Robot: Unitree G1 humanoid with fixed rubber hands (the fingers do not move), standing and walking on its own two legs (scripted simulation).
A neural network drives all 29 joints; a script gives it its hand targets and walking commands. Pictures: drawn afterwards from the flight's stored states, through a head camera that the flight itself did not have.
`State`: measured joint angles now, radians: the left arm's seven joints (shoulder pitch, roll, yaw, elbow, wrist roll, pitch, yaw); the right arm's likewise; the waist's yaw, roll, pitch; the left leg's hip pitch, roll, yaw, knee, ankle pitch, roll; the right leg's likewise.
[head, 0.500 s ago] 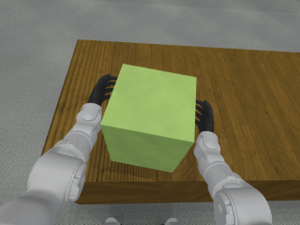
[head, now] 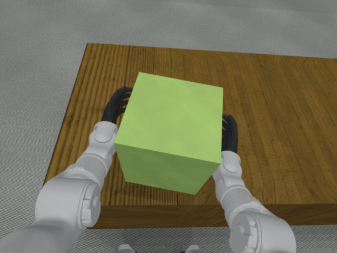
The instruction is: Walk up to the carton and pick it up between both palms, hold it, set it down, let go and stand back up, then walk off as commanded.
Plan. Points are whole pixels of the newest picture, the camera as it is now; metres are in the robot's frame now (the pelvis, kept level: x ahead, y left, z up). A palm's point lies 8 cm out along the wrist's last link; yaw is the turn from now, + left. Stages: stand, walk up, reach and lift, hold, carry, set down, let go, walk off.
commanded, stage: reach and lift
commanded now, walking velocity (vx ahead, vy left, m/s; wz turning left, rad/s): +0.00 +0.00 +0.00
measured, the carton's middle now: (169, 139) +0.41 -0.02 -0.03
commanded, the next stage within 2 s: none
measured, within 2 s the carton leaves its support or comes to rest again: leaves its support in 1.20 s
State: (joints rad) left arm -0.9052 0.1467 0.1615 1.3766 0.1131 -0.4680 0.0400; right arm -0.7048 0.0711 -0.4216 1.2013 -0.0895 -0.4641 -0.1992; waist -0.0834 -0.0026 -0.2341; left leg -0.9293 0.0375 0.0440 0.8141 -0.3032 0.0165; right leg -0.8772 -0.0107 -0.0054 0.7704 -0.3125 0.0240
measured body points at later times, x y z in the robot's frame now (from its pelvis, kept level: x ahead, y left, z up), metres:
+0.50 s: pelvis +0.01 +0.02 +0.00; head +0.12 +0.05 +0.44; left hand +0.46 +0.13 +0.02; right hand +0.39 -0.17 +0.00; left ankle +0.03 +0.10 -0.69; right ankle +0.02 -0.14 -0.69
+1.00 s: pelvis +0.01 +0.03 +0.01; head +0.10 +0.05 +0.45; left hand +0.44 +0.14 +0.02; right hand +0.38 -0.16 +0.00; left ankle +0.03 +0.10 -0.69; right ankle +0.02 -0.14 -0.69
